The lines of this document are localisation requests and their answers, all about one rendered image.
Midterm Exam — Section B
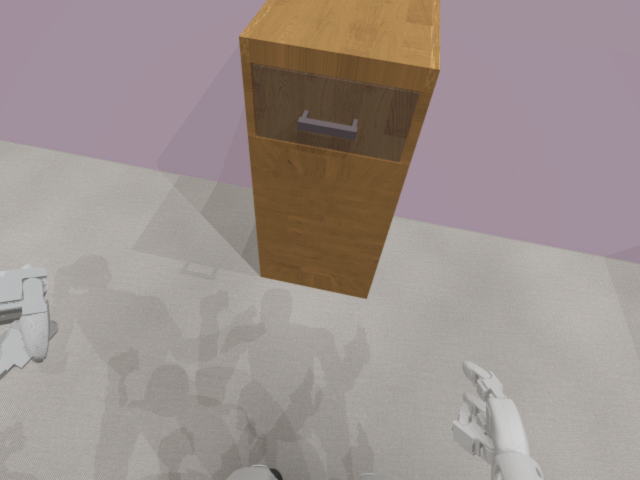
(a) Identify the right robot forearm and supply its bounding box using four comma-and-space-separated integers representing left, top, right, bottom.
491, 452, 544, 480

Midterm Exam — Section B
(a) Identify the drawer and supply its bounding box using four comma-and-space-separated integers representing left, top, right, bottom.
253, 63, 420, 162

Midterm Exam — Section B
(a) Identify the robot left hand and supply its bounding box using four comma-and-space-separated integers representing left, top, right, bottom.
0, 264, 59, 380

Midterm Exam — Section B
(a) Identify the cabinet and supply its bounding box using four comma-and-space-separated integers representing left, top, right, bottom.
239, 0, 440, 299

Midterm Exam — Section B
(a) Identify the robot left shin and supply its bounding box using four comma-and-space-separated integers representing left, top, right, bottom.
251, 465, 276, 479

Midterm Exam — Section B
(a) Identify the robot right hand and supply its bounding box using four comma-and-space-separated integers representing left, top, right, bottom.
453, 360, 530, 465

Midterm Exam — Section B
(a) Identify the handle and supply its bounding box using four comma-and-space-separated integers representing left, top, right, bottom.
297, 110, 358, 140

